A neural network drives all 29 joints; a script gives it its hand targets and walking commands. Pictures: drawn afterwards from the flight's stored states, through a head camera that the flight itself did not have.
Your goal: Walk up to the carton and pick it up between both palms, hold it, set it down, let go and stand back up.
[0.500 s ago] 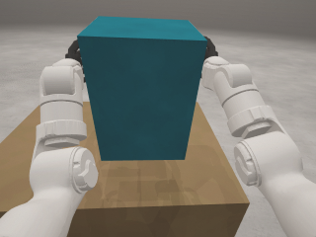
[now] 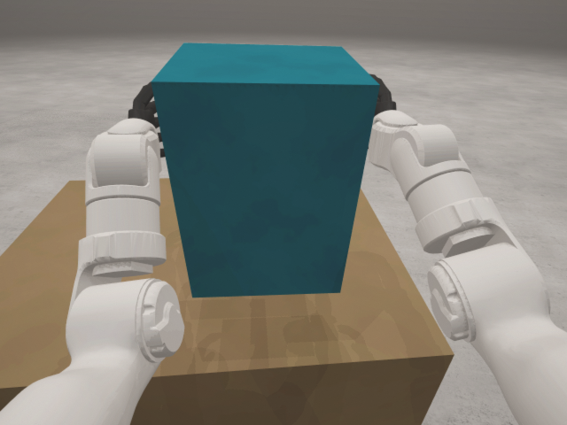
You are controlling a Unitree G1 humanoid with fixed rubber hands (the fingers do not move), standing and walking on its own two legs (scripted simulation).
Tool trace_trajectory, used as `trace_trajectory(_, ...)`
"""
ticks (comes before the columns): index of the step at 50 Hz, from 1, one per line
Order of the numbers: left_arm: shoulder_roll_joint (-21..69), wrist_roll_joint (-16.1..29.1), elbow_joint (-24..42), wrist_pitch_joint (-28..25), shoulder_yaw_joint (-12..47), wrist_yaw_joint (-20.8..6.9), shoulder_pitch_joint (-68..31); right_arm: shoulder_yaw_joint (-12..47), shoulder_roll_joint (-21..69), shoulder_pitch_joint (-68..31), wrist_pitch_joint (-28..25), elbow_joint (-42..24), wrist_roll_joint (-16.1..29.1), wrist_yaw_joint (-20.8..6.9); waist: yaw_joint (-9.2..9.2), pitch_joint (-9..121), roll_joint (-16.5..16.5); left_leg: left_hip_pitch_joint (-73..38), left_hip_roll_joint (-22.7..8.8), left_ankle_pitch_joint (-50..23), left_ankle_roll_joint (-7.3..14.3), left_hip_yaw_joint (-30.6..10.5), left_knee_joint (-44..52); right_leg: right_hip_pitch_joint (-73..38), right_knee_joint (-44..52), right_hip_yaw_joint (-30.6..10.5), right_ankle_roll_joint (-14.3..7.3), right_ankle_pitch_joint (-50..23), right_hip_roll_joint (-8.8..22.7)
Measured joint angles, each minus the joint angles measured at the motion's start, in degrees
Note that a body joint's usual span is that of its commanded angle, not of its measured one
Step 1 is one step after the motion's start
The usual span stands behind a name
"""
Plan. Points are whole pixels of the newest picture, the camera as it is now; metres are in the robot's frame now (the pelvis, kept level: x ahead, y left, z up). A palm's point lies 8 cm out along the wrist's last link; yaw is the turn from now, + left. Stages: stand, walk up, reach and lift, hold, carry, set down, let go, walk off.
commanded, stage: hold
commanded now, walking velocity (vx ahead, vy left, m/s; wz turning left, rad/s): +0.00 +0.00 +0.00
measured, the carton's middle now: (265, 173) +0.37 +0.01 +0.26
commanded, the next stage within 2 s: none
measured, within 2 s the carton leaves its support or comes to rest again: neither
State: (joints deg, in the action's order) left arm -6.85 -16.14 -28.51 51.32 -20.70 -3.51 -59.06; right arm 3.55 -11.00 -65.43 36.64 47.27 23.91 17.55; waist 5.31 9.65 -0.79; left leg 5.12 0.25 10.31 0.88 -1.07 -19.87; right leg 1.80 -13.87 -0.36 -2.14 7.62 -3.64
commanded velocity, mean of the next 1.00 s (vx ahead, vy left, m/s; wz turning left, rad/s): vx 0.00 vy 0.00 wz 0.00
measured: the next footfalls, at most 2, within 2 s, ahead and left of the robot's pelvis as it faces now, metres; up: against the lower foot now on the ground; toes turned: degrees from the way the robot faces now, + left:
none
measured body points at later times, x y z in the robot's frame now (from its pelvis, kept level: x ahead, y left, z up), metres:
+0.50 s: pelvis +0.00 -0.01 +0.00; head -0.10 +0.00 +0.44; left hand +0.39 +0.15 +0.33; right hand +0.38 -0.15 +0.33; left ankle +0.01 +0.11 -0.75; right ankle +0.00 -0.10 -0.75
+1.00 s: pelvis +0.00 +0.00 +0.00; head -0.10 +0.01 +0.44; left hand +0.38 +0.15 +0.33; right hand +0.38 -0.16 +0.34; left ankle +0.01 +0.11 -0.75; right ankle +0.00 -0.10 -0.75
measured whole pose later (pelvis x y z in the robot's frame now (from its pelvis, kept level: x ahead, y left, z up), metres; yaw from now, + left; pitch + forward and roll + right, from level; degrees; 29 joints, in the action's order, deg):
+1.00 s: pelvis +0.00 +0.00 +0.00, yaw -1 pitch -3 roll -1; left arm -5.8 -17.4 -32.4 50.3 -22.7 -2.6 -61.9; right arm 1.6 -11.7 -69.9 36.1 53.3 22.7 16.1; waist 4.4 11.5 0.9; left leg 6.2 0.7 9.4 1.1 -0.6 -18.9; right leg 4.1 -15.2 -1.7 -1.9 7.8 -3.4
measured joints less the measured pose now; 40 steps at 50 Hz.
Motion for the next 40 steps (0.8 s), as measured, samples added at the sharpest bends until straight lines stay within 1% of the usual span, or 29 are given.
trace_trajectory(4,-0.5,1.4,3.7,0.2,1.3,0.8,1.1,-0.3,0.1,0.1,-0.6,-2.3,0.6,0.7,0.35,0.1,-1.3,1.1,-0.4,0.1,-0.5,-0.9,-0.9,0.5,-0.1,0.7,-0.5,-0.1,-0.4)
trace_trajectory(6,-0.6,1.7,4.3,0.2,1.5,0.9,1.2,-1.3,0.2,-0.6,-0.6,-2.3,0.5,0.7,0.65,0.3,-1.6,1.4,-0.3,0.1,-0.7,-1.3,-1.2,0.6,-0.3,1.2,-0.6,0.0,-0.5)
trace_trajectory(10,-0.8,1.5,1.7,0.0,1.9,0.8,0.0,-4.8,0.9,-2.9,0.0,1.0,-1.2,0.2,1.23,1.5,-1.1,2.0,0.0,-0.1,-0.7,-1.8,-1.2,1.5,-1.1,1.6,-0.6,0.4,-0.2)
trace_trajectory(12,-0.6,0.8,-1.1,-0.4,1.1,0.6,-1.6,-5.7,0.7,-4.4,0.2,3.4,-2.2,-0.3,0.98,1.7,-0.4,2.2,0.1,-0.3,-0.6,-1.6,-1.0,2.0,-1.5,1.4,-0.5,0.6,0.0)
trace_trajectory(14,-0.3,-0.1,-3.3,-0.7,-0.1,0.4,-3.0,-5.4,0.3,-5.5,0.4,5.2,-2.5,-0.7,0.52,1.8,0.4,2.0,0.2,-0.5,-0.4,-1.2,-0.5,2.2,-1.6,0.9,-0.4,0.6,0.0)
trace_trajectory(18,-0.3,-0.7,-4.5,-1.1,-1.4,0.1,-3.7,-2.7,-0.2,-5.1,0.1,5.3,-1.6,-0.7,0.07,2.0,1.7,1.5,0.2,-0.6,-0.3,-0.7,0.3,2.0,-1.2,0.3,-0.3,0.4,0.0)
trace_trajectory(21,-0.5,-0.9,-5.3,-1.4,-2.5,-0.2,-4.0,-1.4,0.1,-3.9,0.0,4.4,-1.2,-0.4,-0.23,1.9,1.8,0.8,0.0,-0.5,-0.4,-0.5,0.6,1.3,-0.8,0.0,-0.4,0.4,-0.1)
trace_trajectory(24,-1.1,-0.7,-5.9,-1.6,-2.6,-0.6,-4.0,-0.8,0.6,-2.8,0.0,3.5,-0.9,0.2,-0.40,1.6,1.2,0.3,-0.2,-0.4,-0.6,-0.6,0.7,0.7,-0.5,0.1,-0.5,0.4,-0.3)
trace_trajectory(28,-2.0,0.6,-3.9,-1.5,-1.2,-1.0,-2.5,0.2,1.0,-0.9,0.2,0.4,0.0,1.5,-0.13,1.1,-0.1,0.3,-0.4,-0.2,-0.8,-1.3,0.2,-0.1,0.3,0.7,-0.6,0.1,-0.6)
trace_trajectory(31,-2.7,2.0,-0.6,-1.0,0.6,-1.0,-0.6,0.2,1.2,0.4,0.4,-2.5,0.9,2.6,0.70,0.9,-1.1,0.6,-0.3,0.0,-0.9,-2.1,-0.5,-0.4,0.5,1.3,-0.7,0.0,-0.6)
trace_trajectory(33,-2.9,2.4,0.9,-0.5,1.7,-1.0,0.2,-0.7,1.4,0.6,0.6,-3.3,0.9,2.8,1.31,0.7,-1.5,0.8,-0.2,0.1,-0.9,-2.4,-1.0,-0.5,0.4,1.6,-0.7,0.1,-0.6)
trace_trajectory(36,-2.7,2.3,0.8,-0.3,3.0,-0.7,0.3,-3.2,1.5,-0.3,1.1,-2.5,0.4,2.4,1.81,0.9,-1.5,1.5,0.1,0.2,-0.8,-2.5,-1.6,0.2,-0.2,1.6,-0.5,0.2,-0.3)
trace_trajectory(40,-1.2,1.0,-0.7,-0.7,2.5,-0.1,-0.8,-5.1,0.7,-2.7,0.9,0.9,-1.1,0.6,1.36,1.5,-0.3,2.3,0.5,-0.2,-0.2,-1.5,-1.2,2.0,-1.4,0.7,0.0,0.4,0.2)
